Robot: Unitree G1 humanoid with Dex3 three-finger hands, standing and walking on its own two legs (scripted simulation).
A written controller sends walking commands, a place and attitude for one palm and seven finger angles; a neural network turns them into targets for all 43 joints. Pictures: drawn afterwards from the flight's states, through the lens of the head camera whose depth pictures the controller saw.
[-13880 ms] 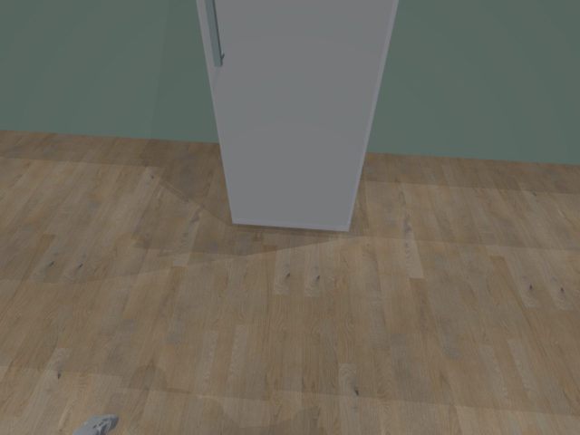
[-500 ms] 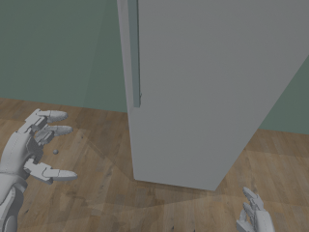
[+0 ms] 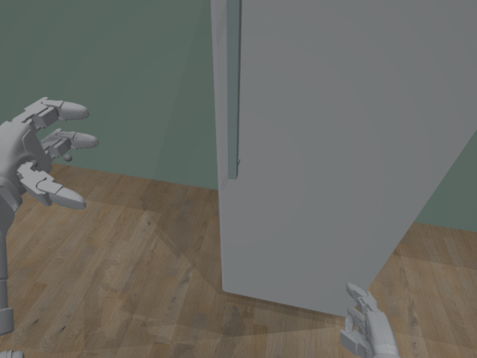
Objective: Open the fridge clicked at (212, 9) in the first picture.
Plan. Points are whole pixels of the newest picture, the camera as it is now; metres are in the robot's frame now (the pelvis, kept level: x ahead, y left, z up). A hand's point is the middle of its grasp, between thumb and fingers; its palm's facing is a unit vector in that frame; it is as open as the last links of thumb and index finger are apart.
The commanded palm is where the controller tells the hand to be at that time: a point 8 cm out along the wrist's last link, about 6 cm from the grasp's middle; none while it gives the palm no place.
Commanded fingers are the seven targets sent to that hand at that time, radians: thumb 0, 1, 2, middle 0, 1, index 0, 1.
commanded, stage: raise the hand to about handle height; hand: left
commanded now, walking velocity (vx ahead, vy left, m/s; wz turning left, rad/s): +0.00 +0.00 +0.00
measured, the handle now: (236, 91) +0.52 +0.09 +0.23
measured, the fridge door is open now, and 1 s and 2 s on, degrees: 0 0 0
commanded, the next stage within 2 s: move the hooked fingers beside the handle in 0.42 s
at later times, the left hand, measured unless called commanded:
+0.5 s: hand (120, 166) +0.29 +0.22 +0.21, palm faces +0.03 -0.99 -0.10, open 13.9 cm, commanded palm +0.26 +0.27 +0.22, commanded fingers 0.00 -0.50 0.30 -0.30 -1.20 -0.30 -1.20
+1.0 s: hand (143, 146) +0.35 +0.21 +0.21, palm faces -0.02 -1.00 -0.05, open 13.9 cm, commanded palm +0.31 +0.26 +0.21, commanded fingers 0.00 -0.50 0.30 -0.30 -1.20 -0.30 -1.20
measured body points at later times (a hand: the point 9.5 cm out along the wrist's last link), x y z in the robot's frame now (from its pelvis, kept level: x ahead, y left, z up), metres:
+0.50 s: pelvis +0.01 -0.04 +0.00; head -0.02 -0.07 +0.44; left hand +0.28 +0.27 +0.22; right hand +0.21 -0.28 -0.07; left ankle +0.02 +0.09 -0.74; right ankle +0.01 -0.12 -0.74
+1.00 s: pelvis +0.01 -0.01 +0.00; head -0.01 -0.02 +0.45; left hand +0.34 +0.26 +0.21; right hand +0.20 -0.24 -0.07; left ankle +0.02 +0.09 -0.74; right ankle +0.01 -0.12 -0.74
